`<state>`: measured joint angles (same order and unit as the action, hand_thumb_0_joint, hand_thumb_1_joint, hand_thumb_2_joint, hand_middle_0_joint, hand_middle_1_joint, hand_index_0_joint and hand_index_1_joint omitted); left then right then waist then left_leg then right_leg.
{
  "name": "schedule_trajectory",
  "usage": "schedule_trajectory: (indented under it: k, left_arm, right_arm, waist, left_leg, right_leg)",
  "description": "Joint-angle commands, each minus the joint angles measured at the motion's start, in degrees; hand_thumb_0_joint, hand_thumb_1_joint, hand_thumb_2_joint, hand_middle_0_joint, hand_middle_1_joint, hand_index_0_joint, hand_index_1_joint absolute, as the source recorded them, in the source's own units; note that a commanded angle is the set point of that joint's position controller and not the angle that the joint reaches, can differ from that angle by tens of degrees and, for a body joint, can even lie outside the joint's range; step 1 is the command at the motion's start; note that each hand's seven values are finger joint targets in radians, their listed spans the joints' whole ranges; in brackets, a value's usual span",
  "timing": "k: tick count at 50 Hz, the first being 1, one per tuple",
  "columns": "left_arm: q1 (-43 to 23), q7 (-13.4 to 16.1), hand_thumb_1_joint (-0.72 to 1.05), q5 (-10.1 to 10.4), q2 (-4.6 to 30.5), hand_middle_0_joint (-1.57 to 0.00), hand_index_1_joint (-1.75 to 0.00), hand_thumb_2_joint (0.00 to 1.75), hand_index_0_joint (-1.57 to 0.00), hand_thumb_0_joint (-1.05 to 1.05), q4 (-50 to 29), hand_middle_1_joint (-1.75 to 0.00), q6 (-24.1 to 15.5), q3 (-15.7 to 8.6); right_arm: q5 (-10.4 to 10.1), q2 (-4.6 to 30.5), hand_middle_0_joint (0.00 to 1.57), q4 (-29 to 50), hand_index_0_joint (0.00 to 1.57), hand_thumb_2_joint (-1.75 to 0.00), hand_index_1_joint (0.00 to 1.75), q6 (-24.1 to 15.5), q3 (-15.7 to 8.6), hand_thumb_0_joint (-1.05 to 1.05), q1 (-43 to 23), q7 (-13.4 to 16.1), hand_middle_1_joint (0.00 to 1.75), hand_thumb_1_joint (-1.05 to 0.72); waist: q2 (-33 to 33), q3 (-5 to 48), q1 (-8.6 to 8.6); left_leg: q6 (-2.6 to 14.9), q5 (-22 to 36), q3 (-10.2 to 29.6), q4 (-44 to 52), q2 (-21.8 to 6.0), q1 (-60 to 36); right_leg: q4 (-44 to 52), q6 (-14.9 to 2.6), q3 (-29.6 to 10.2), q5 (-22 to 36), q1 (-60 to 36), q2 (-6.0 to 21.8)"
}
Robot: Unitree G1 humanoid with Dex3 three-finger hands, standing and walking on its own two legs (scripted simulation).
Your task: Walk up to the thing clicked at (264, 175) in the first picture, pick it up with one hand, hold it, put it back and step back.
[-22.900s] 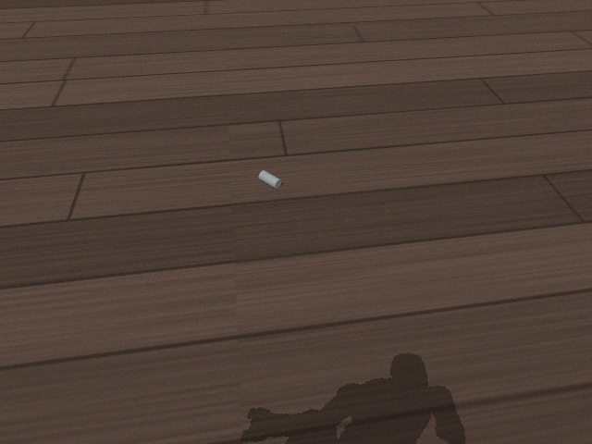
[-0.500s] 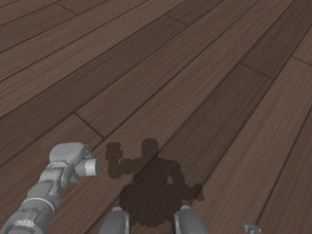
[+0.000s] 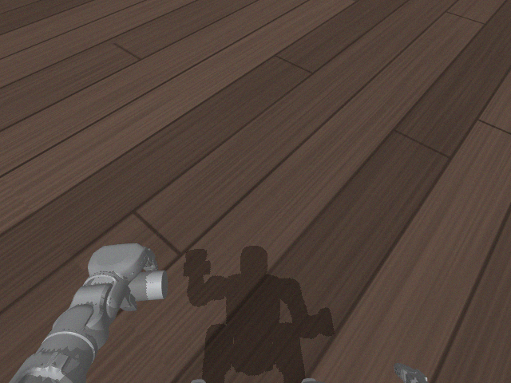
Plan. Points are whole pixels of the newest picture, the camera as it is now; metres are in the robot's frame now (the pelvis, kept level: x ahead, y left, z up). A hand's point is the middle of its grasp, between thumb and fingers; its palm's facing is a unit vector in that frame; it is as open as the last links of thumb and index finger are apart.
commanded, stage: hold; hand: left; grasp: from above
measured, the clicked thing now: (136, 286) +0.31 +0.22 -0.12
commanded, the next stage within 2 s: crouch in 1.82 s
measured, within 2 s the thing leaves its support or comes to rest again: neither
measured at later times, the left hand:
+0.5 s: hand (124, 277) +0.30 +0.22 -0.05, palm faces -0.51 -0.04 -0.86, open 7.9 cm
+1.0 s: hand (118, 293) +0.27 +0.21 -0.03, palm faces -0.49 -0.03 -0.87, open 7.8 cm
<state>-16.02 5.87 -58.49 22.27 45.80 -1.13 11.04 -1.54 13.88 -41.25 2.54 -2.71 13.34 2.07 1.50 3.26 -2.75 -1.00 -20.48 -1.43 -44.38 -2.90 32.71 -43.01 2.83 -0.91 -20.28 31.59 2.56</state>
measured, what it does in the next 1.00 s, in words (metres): stands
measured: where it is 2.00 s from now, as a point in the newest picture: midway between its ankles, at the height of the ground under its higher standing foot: outside the picture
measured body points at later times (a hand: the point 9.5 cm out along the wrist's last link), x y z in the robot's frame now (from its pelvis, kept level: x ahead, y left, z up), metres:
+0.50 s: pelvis +0.01 +0.00 +0.02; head +0.04 -0.01 +0.47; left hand +0.33 +0.22 +0.00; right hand +0.12 -0.27 -0.10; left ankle +0.02 +0.13 -0.71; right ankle +0.01 -0.15 -0.71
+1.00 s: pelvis -0.01 +0.00 +0.02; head +0.00 -0.02 +0.47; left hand +0.29 +0.21 +0.02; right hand +0.12 -0.27 -0.09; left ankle +0.01 +0.13 -0.71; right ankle +0.01 -0.15 -0.71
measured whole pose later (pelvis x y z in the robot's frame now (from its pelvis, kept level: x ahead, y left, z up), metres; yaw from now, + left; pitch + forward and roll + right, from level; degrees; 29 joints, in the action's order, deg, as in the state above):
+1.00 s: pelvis -0.01 +0.00 +0.02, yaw +0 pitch +2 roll +0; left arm -13.0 -0.6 -58.1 22.7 39.5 -2.1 12.5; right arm -2.2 14.6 -39.4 4.7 -2.3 11.0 2.7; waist 2.4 0.6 -0.8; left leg -1.2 -14.2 -2.2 -32.3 -2.6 19.6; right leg -32.3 2.5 -1.3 -14.6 19.4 2.6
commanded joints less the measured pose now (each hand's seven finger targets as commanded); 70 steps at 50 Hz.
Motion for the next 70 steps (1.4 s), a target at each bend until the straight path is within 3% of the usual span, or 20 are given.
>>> schedule_trajectory:
  k: [1, 3, 9, 13, 14, 23, 31, 34, 36, 37, 42, 43, 44, 51, 52, 59, 64, 70]
  left_arm:
    - [-21.06, 3.4, 0.9, -0.99, 13.22, -1.26, -0.21, 0.41, -1.26, 0.0, -13.71, -0.21, -0.19, -5.54]
    - [-21.59, 3.31, 0.91, -0.75, 14.6, -1.28, -0.22, 0.44, -1.27, 0.0, -13.82, -0.2, -0.06, -6.6]
    - [-19.73, 1.45, 0.9, -0.43, 12.53, -1.27, -0.19, 0.4, -1.27, 0.0, -13.18, -0.18, 0.38, -5.16]
    - [-19.29, -0.03, 0.9, 0.22, 13.58, -1.26, -0.19, 0.39, -1.26, 0.0, -13.91, -0.19, -0.12, -5.95]
    - [-19.11, -0.46, 0.92, 0.04, 12.77, -1.28, -0.18, 0.38, -1.28, 0.0, -13.93, -0.17, -0.22, -5.21]
    - [-19.14, -1.23, 0.94, -0.37, 13.6, -1.32, -0.17, 0.4, -1.31, 0.0, -16.67, -0.15, -0.56, -5.99]
    - [-18.58, -1.1, 0.94, -0.56, 14.34, -1.32, -0.15, 0.37, -1.31, 0.0, -16.7, -0.14, -0.35, -6.94]
    - [-18.57, -1.9, 0.95, -0.18, 12.46, -1.33, -0.15, 0.37, -1.32, 0.0, -16.36, -0.13, -0.28, -5.22]
    - [-18.97, -2.07, 0.93, 0.15, 14.22, -1.35, -0.13, 0.38, -1.32, 0.0, -17.33, -0.1, -0.38, -6.36]
    - [-18.96, -2.4, 0.93, 0.42, 12.99, -1.33, -0.15, 0.38, -1.31, 0.0, -17.38, -0.12, -0.48, -5.62]
    - [-19.78, -3.33, 0.94, 0.84, 13.74, -1.33, -0.12, 0.33, -1.32, 0.0, -20.54, -0.11, -1.26, -5.79]
    - [-19.24, -3.36, 0.94, 0.77, 13.92, -1.32, -0.11, 0.31, -1.32, 0.0, -19.37, -0.11, -1.27, -5.89]
    - [-19.48, -3.26, 0.92, 0.87, 14.62, -1.31, -0.11, 0.31, -1.31, 0.0, -20.32, -0.1, -1.42, -6.49]
    - [-21.14, -2.97, 0.93, 1.03, 13.67, -1.31, -0.11, 0.28, -1.31, 0.0, -21.48, -0.1, -1.3, -5.54]
    - [-20.47, -2.88, 0.92, 1.0, 14.71, -1.31, -0.1, 0.29, -1.31, 0.0, -20.7, -0.1, -1.14, -6.45]
    - [-19.85, -4.21, 0.93, 1.44, 13.42, -1.31, -0.1, 0.27, -1.31, 0.0, -22.03, -0.1, -0.75, -5.39]
    - [-16.91, -5.69, 0.96, 1.75, 12.99, -1.34, -0.11, 0.3, -1.34, 0.0, -22.17, -0.11, -0.79, -5.15]
    - [-19.24, -5.67, 0.93, 1.39, 14.57, -1.32, -0.12, 0.3, -1.32, 0.0, -24.66, -0.12, -1.74, -6.1]
  right_arm:
    - [-0.19, 8.96, 0.2, 5.42, 0.2, -0.89, 0.3, -1.42, -3.22, 0.0, 0.34, 0.71, 0.3, -0.89]
    - [-0.2, 9.22, 0.2, 5.51, 0.2, -0.89, 0.3, -1.24, -3.48, 0.0, 0.26, 0.66, 0.3, -0.89]
    - [-0.35, 9.2, 0.2, 5.81, 0.2, -0.89, 0.3, -0.77, -3.73, 0.0, 0.09, 0.41, 0.3, -0.89]
    - [-0.44, 9.32, 0.2, 6.74, 0.2, -0.89, 0.3, -0.42, -3.73, 0.0, -0.83, 0.42, 0.3, -0.89]
    - [-0.5, 9.19, 0.2, 6.88, 0.2, -0.9, 0.3, -0.43, -3.68, 0.0, -1.11, 0.37, 0.3, -0.89]
    - [-0.41, 9.28, 0.2, 7.89, 0.2, -0.9, 0.3, 0.23, -3.56, 0.0, -1.68, 0.46, 0.3, -0.9]
    - [-0.5, 9.38, 0.2, 8.46, 0.2, -0.9, 0.3, 0.72, -3.5, 0.0, -3.05, 0.51, 0.3, -0.9]
    - [-0.54, 9.1, 0.2, 8.63, 0.2, -0.9, 0.3, 0.7, -3.2, 0.0, -3.63, 0.47, 0.3, -0.9]
    - [-0.66, 9.21, 0.2, 9.23, 0.2, -0.9, 0.3, 0.68, -3.12, 0.0, -4.62, 0.64, 0.3, -0.9]
    - [-0.6, 9.07, 0.2, 9.14, 0.2, -0.9, 0.3, 0.69, -3.05, 0.0, -4.28, 0.66, 0.3, -0.9]
    - [-0.76, 8.72, 0.2, 9.74, 0.2, -0.9, 0.3, 0.38, -2.53, 0.0, -6.02, 1.05, 0.3, -0.9]
    - [-0.76, 8.99, 0.2, 9.51, 0.2, -0.9, 0.3, 0.3, -2.51, 0.0, -5.86, 1.13, 0.3, -0.9]
    - [-0.83, 8.95, 0.2, 9.68, 0.2, -0.9, 0.3, 0.22, -2.48, 0.0, -6.31, 1.2, 0.3, -0.9]
    - [-0.91, 8.54, 0.2, 9.62, 0.2, -0.9, 0.3, -0.44, -2.03, 0.0, -7.32, 1.44, 0.3, -0.9]
    - [-0.97, 8.7, 0.2, 9.55, 0.2, -0.9, 0.3, -0.55, -1.94, 0.0, -7.24, 1.44, 0.3, -0.9]
    - [-1.01, 8.3, 0.2, 9.78, 0.2, -0.9, 0.3, -0.98, -1.62, 0.0, -8.79, 1.58, 0.3, -0.9]
    - [-1.05, 7.97, 0.2, 10.11, 0.2, -0.9, 0.3, -1.18, -1.32, 0.0, -9.29, 1.76, 0.3, -0.9]
    - [-0.87, 7.82, 0.2, 10.26, 0.2, -0.9, 0.3, -1.2, -1.09, 0.0, -9.51, 1.98, 0.3, -0.9]
  waist:
    - [1.99, 19.56, -0.05]
    - [2.35, 19.67, 0.51]
    - [1.5, 19.08, 0.64]
    - [1.32, 17.15, 1.26]
    - [1.61, 16.99, 1.13]
    - [0.74, 17.5, 1.2]
    - [1.67, 15.74, 1.84]
    - [0.3, 14.39, 1.25]
    - [0.51, 14.21, 2.02]
    - [-0.02, 14.22, 1.48]
    - [1.32, 14.29, 2.17]
    - [0.88, 13.59, 1.62]
    - [1.56, 13.62, 2.33]
    - [1.32, 13.41, 2.0]
    - [1.1, 12.86, 2.46]
    - [1.34, 11.5, 2.68]
    - [0.27, 11.54, 2.87]
    - [1.32, 12.95, 3.0]
  left_leg:
    - [0.44, 18.25, 0.19, 6.26, 3.17, -16.25]
    - [0.31, 19.42, 0.14, 7.0, 3.05, -17.29]
    - [0.48, 23.54, -0.31, 8.18, 3.1, -19.82]
    - [0.47, 21.55, -0.34, 9.79, 3.15, -19.29]
    - [0.47, 21.41, -0.47, 9.99, 3.27, -19.34]
    - [1.04, 24.91, -0.91, 10.75, 3.41, -21.01]
    - [0.99, 21.39, -1.05, 12.71, 3.36, -21.61]
    - [1.29, 19.31, -1.01, 13.58, 3.18, -21.43]
    - [1.38, 17.88, -1.05, 14.08, 3.51, -21.42]
    - [1.5, 17.39, -1.03, 14.1, 3.47, -21.34]
    - [1.37, 14.96, -1.14, 15.34, 3.54, -22.26]
    - [1.36, 13.91, -0.99, 15.51, 3.39, -22.13]
    - [1.05, 13.62, -0.72, 16.06, 3.15, -22.62]
    - [1.21, 12.55, -0.96, 16.72, 3.15, -23.14]
    - [1.29, 11.88, -1.12, 16.94, 3.27, -22.68]
    - [1.03, 9.2, -0.7, 18.44, 2.94, -23.17]
    - [1.24, 11.84, -0.6, 18.54, 2.98, -23.74]
    - [1.28, 12.8, -1.18, 18.69, 3.45, -25.07]
  right_leg:
    - [6.96, -2.61, 1.58, 16.65, -6.95, -3.54]
    - [7.61, -2.59, 1.8, 17.25, -7.93, -3.64]
    - [8.73, -2.54, 1.86, 20.84, -10.12, -3.71]
    - [10.2, -2.58, 2.0, 18.98, -11.49, -3.77]
    - [10.25, -2.6, 1.9, 18.83, -11.78, -3.74]
    - [11.06, -2.29, 1.55, 23.43, -14.53, -3.49]
    - [12.97, -2.49, 1.69, 19.3, -14.68, -3.53]
    - [13.77, -2.4, 1.71, 17.6, -14.2, -3.62]
    - [14.59, -2.35, 1.55, 16.21, -14.58, -3.32]
    - [14.77, -2.24, 1.45, 15.92, -14.44, -3.35]
    - [15.67, -2.5, 1.39, 13.17, -14.42, -3.33]
    - [15.83, -2.49, 1.5, 12.05, -14.09, -3.49]
    - [15.78, -2.74, 1.8, 11.36, -13.93, -3.7]
    - [16.76, -2.6, 1.6, 10.37, -14.14, -3.54]
    - [17.13, -2.57, 1.56, 9.78, -14.8, -3.4]
    - [18.06, -2.7, 1.65, 7.15, -14.2, -3.57]
    - [18.17, -2.61, 1.57, 9.49, -15.42, -3.45]
    - [18.51, -2.7, 1.39, 10.21, -16.14, -3.27]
